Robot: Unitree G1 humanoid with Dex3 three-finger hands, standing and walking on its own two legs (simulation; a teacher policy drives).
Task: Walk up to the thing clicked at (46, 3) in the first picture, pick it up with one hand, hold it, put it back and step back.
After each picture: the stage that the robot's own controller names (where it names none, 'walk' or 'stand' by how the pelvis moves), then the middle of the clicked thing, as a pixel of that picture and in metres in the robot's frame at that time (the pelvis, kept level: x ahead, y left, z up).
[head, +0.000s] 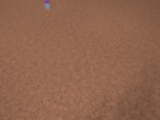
stand; (47, 4) +2.27 +0.60 -0.72
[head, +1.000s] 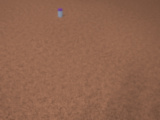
walk; (60, 12) +2.19 +0.30 -0.70
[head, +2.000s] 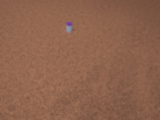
walk; (69, 27) +1.60 +0.16 -0.72
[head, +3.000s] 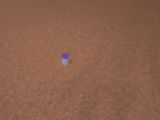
walk; (65, 59) +1.09 +0.19 -0.71
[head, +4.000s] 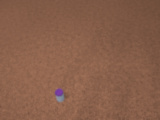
walk; (59, 95) +0.70 +0.22 -0.71
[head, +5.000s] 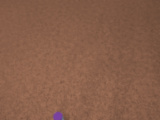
walk; (58, 118) +0.44 +0.23 -0.69
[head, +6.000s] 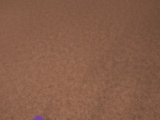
walk; out of the picture +0.42 +0.42 -0.70
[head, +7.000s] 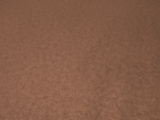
stand; out of the picture +0.37 +0.38 -0.72
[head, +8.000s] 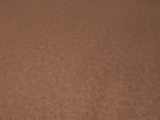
stand; out of the picture +0.37 +0.39 -0.73
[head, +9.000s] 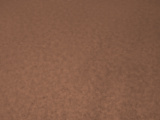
stand; out of the picture +0.37 +0.38 -0.73
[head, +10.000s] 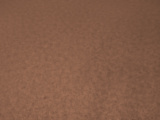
stand; out of the picture +0.37 +0.37 -0.73
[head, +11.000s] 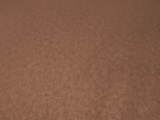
go down; out of the picture +0.38 +0.37 -0.72
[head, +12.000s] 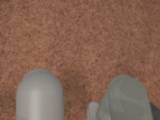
go down; out of the picture +0.42 +0.45 -0.29
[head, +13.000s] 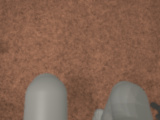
approach; out of the picture +0.41 +0.45 -0.31
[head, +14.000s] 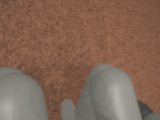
close in; out of the picture +0.37 +0.49 -0.21
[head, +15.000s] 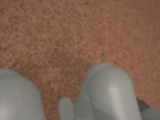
rest palm; out of the picture +0.35 +0.50 -0.21
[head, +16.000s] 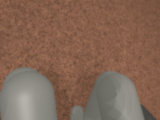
lift; out of the picture +0.33 +0.38 -0.19
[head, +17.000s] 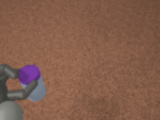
lift; (32, 83) +0.35 +0.20 -0.02
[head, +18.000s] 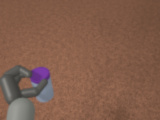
hold; (42, 85) +0.36 +0.18 -0.02
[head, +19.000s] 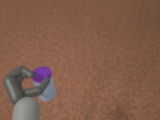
hold; (44, 84) +0.37 +0.17 -0.02
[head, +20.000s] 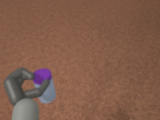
crouch; (44, 86) +0.36 +0.17 -0.02
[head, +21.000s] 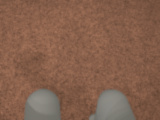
crouch; out of the picture +0.42 +0.38 -0.11
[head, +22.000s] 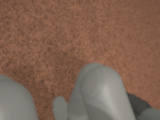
lower; out of the picture +0.39 +0.44 -0.23
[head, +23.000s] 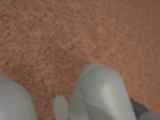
lower; out of the picture +0.39 +0.44 -0.23
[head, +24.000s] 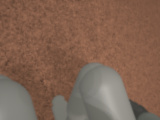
lower; out of the picture +0.39 +0.44 -0.23
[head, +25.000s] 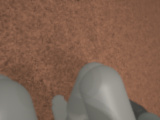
lower; out of the picture +0.39 +0.44 -0.23
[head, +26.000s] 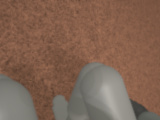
loosen; out of the picture +0.39 +0.44 -0.23
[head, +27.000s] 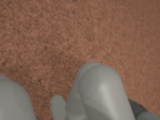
open; out of the picture +0.47 +0.45 -0.26
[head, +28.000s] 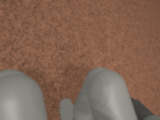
stand; out of the picture +0.48 +0.43 -0.28
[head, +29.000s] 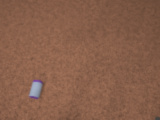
stand; (36, 89) +0.51 +0.32 -0.60
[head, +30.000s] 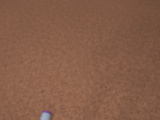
stand; out of the picture +0.49 +0.31 -0.69
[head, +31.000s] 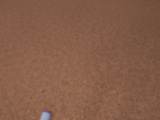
stand; (44, 119) +0.50 +0.32 -0.69
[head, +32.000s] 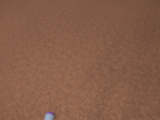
stand; out of the picture +0.51 +0.32 -0.74
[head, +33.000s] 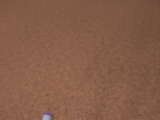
stand; out of the picture +0.50 +0.33 -0.75
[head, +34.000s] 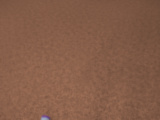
stand; out of the picture +0.48 +0.34 -0.75
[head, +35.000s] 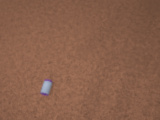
walk; (46, 87) +0.60 +0.30 -0.72
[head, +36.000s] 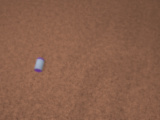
walk; (39, 64) +0.84 +0.40 -0.72
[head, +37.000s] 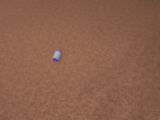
stand; (56, 56) +1.15 +0.37 -0.73
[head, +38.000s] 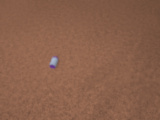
stand; (53, 62) +1.10 +0.35 -0.75
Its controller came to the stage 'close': yes
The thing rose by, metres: 0.70
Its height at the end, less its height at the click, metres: -0.02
